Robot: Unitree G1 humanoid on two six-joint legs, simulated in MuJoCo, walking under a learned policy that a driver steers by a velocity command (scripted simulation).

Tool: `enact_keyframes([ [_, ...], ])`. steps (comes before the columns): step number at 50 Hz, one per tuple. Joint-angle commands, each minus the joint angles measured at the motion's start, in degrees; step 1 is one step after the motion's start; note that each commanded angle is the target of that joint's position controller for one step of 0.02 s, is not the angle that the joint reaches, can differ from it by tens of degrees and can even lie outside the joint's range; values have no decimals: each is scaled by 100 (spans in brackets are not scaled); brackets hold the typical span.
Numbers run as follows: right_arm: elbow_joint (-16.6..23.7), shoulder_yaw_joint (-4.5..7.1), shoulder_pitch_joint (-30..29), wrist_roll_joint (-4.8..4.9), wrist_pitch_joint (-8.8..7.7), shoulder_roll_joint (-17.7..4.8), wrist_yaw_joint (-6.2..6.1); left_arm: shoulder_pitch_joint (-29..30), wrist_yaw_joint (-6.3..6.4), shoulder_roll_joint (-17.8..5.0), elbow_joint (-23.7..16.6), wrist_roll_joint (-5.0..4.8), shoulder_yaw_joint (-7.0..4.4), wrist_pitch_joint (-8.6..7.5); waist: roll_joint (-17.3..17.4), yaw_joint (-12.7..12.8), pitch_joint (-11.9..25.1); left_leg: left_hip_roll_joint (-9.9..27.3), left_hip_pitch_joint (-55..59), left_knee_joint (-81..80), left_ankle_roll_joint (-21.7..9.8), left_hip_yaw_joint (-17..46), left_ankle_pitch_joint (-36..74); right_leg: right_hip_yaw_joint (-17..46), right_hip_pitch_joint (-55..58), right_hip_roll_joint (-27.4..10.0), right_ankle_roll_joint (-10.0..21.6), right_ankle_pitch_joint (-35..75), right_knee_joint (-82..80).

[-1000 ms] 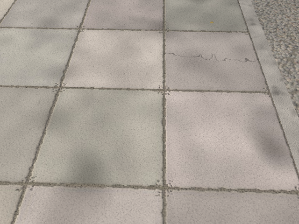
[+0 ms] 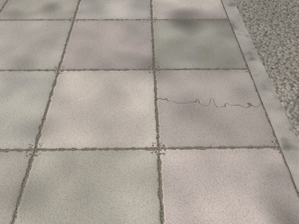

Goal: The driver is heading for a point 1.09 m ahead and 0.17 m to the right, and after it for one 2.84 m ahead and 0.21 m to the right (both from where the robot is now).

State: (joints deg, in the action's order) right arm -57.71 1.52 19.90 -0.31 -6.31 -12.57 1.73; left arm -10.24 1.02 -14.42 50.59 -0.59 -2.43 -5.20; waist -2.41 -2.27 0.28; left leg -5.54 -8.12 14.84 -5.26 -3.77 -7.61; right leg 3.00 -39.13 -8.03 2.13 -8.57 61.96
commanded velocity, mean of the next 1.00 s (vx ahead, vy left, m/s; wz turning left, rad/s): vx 0.50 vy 0.00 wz -0.02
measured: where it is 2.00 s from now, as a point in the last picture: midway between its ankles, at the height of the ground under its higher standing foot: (171, 130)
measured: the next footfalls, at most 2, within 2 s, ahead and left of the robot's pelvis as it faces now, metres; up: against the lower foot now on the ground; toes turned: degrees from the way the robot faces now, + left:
right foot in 0.30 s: +0.34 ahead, -0.16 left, +0.00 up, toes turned -2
left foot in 0.86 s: +0.65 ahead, +0.08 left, +0.00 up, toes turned +3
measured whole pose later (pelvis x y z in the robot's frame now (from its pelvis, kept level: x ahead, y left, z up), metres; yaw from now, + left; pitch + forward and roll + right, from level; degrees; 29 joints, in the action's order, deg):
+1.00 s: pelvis +0.56 -0.01 -0.01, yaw -1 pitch +1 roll +0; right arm -51.8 3.1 9.4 -0.1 -6.1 -13.5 1.7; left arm -17.8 0.4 -14.7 55.7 -2.0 -3.1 -4.9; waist -2.1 0.2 -1.5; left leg -0.9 -19.0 26.4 -3.3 -5.3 -8.9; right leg 3.0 -25.1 -2.7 3.1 -19.9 67.9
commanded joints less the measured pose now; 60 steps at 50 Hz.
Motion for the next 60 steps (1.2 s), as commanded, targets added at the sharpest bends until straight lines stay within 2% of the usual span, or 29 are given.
enact_keyframes([
  [1, 333, 132, -166, 23, -60, -805, -123, -9, 7, -225, -271, 45, -59, -9, 405, 208, -360, 1634, -403, -984, -894, 1168, 605, 15, -216, -155, -129, 911, -925],
  [5, 224, 151, 279, 104, -1, -934, -176, 843, -77, -142, -488, -9, -12, -62, 459, -109, -399, 1555, 38, -904, -685, 890, 637, -239, 52, 135, -168, 1548, -2331],
  [10, 47, 192, 631, 134, 136, -983, -202, 1459, -268, -221, -786, -72, 12, -136, 546, -237, -561, 1948, 993, -427, -616, 995, 715, -249, -34, 284, 3, 920, -3076],
  [12, 63, 230, 510, 137, 193, -1072, -217, 1196, -319, -369, -781, -71, -40, -183, 662, -12, -399, 2039, 1168, -46, -511, 1008, 1396, -345, 495, 431, 172, 486, -3280],
  [13, 103, 236, 360, 127, 219, -1107, -217, 739, -316, -518, -671, -64, -121, -200, 722, 276, -125, 1926, 1127, 480, -417, 878, 2366, -503, 1202, 621, 288, 380, -3381],
  [14, 151, 189, 270, 83, 246, -988, -212, -246, -286, -787, -362, -62, -274, -206, 653, 723, 457, 1598, 839, 1589, -271, 628, 3053, -588, 2477, 765, 464, 438, -3417],
  [15, 325, 80, 266, -16, 230, -775, -210, -1428, -231, -1289, -122, 6, -414, -198, 52, 1107, 1392, 1218, -366, 3475, -49, 308, 1843, 590, 4339, -274, 877, 544, -3310],
  [16, 337, -152, 1021, 29, 79, 66, -132, -1814, -265, -1703, 19, 62, -496, -161, -1581, 716, 2128, 133, -2746, 5445, 319, 336, -1904, 3371, 6313, -1529, 1821, -401, -3997],
  [17, 255, -19, 768, 183, -71, -575, -110, -1738, -268, -1076, -10, 36, -339, -168, -1046, 882, 2061, 382, -3420, 6213, 209, 1150, -2380, 3901, 6230, -1467, 1712, -903, -4440],
  [18, 457, 86, 148, 297, -152, -958, -99, -1163, -247, -810, -123, 16, -249, -178, -720, 785, 1174, 697, -3751, 6280, 105, 1048, -1882, 2950, 5436, -1275, 1401, -525, -4496],
  [19, 538, 97, -192, 270, -161, -959, -140, -627, -250, -660, -242, 27, -186, -170, -179, 593, 773, 1010, -3493, 6040, 114, 885, -1322, 2191, 4562, -1050, 1250, 138, -4630],
  [20, 564, 134, -350, 175, -123, -894, -176, -337, -278, -503, -283, 56, -139, -170, 27, 430, 444, 1180, -3243, 5670, 151, 828, -999, 1682, 3862, -819, 1168, 606, -4818],
  [21, 555, 154, -246, 137, -41, -790, -182, -248, -300, -357, -254, 100, -90, -178, -67, 237, 349, 1327, -2890, 5411, 161, 854, -786, 1304, 3455, -623, 1084, 792, -5002],
  [23, 512, 139, -67, 128, 100, -532, -194, -402, -318, -378, -114, 89, -101, -202, -122, 104, 219, 1359, -2651, 5098, 223, 761, -636, 927, 3099, -481, 1135, 1130, -5250],
  [26, 707, 169, -555, 75, 178, -538, -217, -670, -233, -622, 45, 88, -166, -197, -19, 126, -57, 1414, -3153, 4395, 363, 711, -51, 592, 3073, -470, 1183, 1495, -5454],
  [32, 1063, 140, -1813, 87, 124, -414, -146, -1165, -100, -722, 260, 17, -170, -105, -75, 476, -323, 1196, -3140, 2434, 415, 473, 1380, 90, 3313, -260, 926, 1182, -5600],
  [38, 1394, 115, -2582, 154, 39, -473, 32, -1560, -49, -793, 547, -35, -222, 26, -122, 624, -575, 1050, -3283, 1624, 216, 441, 877, 145, 4321, -671, 859, 1282, -5188],
  [41, 1305, 225, -2034, 150, -15, -718, 77, -1317, -24, -925, 522, -39, -273, 100, -296, 227, -186, 736, -2174, 1419, -14, 178, 335, 55, 4453, -677, 693, 2822, -4459],
  [42, 1062, 348, -1258, 139, -17, -909, 52, -1196, -25, -874, 492, -24, -250, 133, -269, -175, 259, 527, -1112, 1332, -148, 8, 369, -147, 4260, -425, 568, 3617, -3582],
  [43, 760, 491, -155, 107, -11, -1253, 3, -1150, -27, -714, 393, 34, -174, 137, -35, -591, 997, 942, 596, 1527, -417, 475, 526, -370, 3346, -112, 378, 3103, -2165],
  [44, 621, 637, 646, -12, 24, -1824, -39, -1809, -94, -65, 335, 49, 22, 37, 1256, -480, 1904, 2509, 3040, 1280, -1294, 2992, -243, -600, 864, 823, -63, 594, 251],
  [45, 617, 510, 673, 24, 37, -1457, -33, -1822, -123, -78, 441, -41, 42, -112, 1622, -503, 2340, 2954, 3255, 375, -1461, 4569, -720, 357, 40, 1132, -15, -2384, 1277],
  [46, 665, 409, 224, 67, 15, -1124, -42, -1298, -132, -651, 303, -227, -123, -183, 1241, -460, 1438, 2778, 2492, 271, -1103, 3757, -914, 577, -454, 800, 109, -2149, 1669],
  [47, 784, 338, -311, 74, 4, -912, -49, -901, -97, -736, 173, -260, -148, -187, 876, -263, 846, 2603, 1551, 125, -861, 2873, -667, 381, -408, 449, 169, -1580, 1463],
  [48, 812, 274, -722, 45, -24, -688, -24, -702, -43, -678, 145, -187, -180, -135, 573, -68, 425, 2356, 705, -137, -700, 2252, -397, 296, -143, 224, 158, -1126, 1079],
  [49, 803, 233, -930, -3, -66, -541, -11, -812, -9, -584, 181, -141, -226, -36, 729, 145, 233, 2142, 175, -353, -554, 1745, -185, 337, 227, 43, 160, -821, 758],
  [51, 682, 242, -931, -55, -99, -495, -6, -1099, -12, -275, 285, -145, -213, 140, 816, 312, 87, 1955, -340, -638, -523, 1150, 162, 325, 614, -10, 143, -540, 601],
  [53, 567, 292, -790, -81, -128, -661, -60, -945, 3, -247, 195, -137, -243, 224, 698, 350, -85, 1942, -383, -768, -553, 732, 635, 399, 312, -8, 103, -132, 411],
  [60, 431, 315, -462, -62, -58, -850, -277, 192, -153, -169, -238, -49, -241, 184, 498, 83, -379, 1884, 221, -880, -342, -254, 1224, 122, -216, 158, 13, 1469, -1517],
])
Keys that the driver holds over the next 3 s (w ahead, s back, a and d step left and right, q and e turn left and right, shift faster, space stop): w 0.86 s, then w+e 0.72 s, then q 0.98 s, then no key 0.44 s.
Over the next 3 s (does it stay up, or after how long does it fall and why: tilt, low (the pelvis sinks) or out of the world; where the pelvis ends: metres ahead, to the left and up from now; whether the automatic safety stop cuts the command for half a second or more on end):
stays up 1.09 -0.15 -0.01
